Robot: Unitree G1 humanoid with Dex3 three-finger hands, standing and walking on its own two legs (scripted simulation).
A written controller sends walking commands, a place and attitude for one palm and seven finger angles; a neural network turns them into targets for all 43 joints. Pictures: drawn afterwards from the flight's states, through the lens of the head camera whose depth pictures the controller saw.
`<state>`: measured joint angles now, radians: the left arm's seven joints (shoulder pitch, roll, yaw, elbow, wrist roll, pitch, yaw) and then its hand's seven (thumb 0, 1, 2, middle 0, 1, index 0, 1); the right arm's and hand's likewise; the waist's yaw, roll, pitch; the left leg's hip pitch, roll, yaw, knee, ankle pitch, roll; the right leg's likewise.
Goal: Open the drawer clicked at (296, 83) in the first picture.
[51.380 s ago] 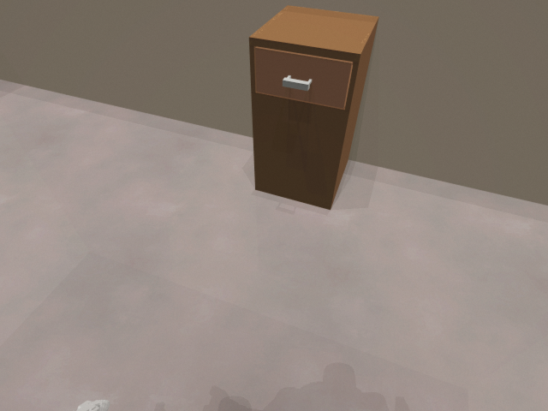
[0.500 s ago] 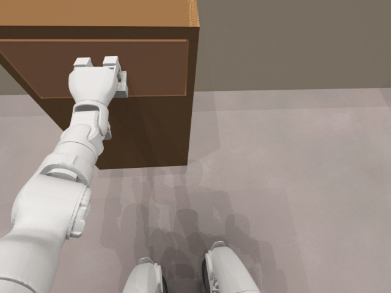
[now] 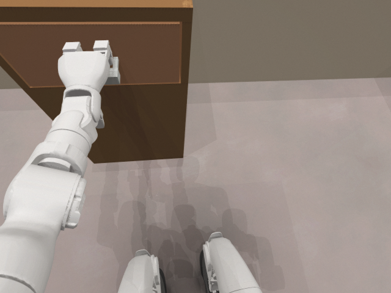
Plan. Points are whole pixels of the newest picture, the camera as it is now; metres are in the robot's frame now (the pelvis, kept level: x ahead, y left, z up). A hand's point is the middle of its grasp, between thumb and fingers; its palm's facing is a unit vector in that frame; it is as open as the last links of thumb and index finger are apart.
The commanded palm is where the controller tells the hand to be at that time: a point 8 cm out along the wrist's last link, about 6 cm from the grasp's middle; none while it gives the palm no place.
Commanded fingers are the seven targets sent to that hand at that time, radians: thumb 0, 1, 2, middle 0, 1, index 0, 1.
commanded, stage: lower the fingers behind the handle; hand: left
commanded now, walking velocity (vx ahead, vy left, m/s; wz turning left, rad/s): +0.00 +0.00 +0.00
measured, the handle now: (95, 69) +0.60 +0.14 +0.01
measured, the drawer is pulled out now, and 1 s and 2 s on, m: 0.00 0.00 0.00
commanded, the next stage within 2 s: lift the fingers back up to retry in 0.06 s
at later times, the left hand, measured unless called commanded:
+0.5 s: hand (88, 79) +0.55 +0.14 +0.04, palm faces -0.02 -0.03 -1.00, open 13.8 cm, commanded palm +0.53 +0.14 +0.09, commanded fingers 0.00 -0.50 0.30 -0.30 -1.20 -0.30 -1.20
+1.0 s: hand (85, 70) +0.54 +0.14 +0.07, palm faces -0.04 -0.02 -1.00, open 13.8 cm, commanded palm +0.53 +0.14 +0.12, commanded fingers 0.00 -0.50 0.30 -0.30 -1.20 -0.30 -1.20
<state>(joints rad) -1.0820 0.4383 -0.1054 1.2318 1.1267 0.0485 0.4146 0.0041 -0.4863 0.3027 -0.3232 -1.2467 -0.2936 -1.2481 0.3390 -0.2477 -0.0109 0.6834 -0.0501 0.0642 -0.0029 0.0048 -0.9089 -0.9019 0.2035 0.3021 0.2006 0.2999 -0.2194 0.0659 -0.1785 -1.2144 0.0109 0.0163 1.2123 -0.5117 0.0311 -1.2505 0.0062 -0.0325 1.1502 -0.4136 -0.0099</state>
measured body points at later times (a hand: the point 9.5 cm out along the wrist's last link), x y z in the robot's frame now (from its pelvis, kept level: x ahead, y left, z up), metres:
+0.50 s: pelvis +0.02 +0.00 +0.03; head +0.16 -0.01 +0.46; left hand +0.54 +0.14 +0.09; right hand +0.00 -0.26 -0.10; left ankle +0.02 +0.10 -0.63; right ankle +0.06 -0.12 -0.63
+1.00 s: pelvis +0.05 +0.00 +0.06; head +0.15 -0.01 +0.50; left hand +0.54 +0.14 +0.13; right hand +0.06 -0.27 -0.07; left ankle +0.02 +0.10 -0.63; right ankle +0.06 -0.12 -0.63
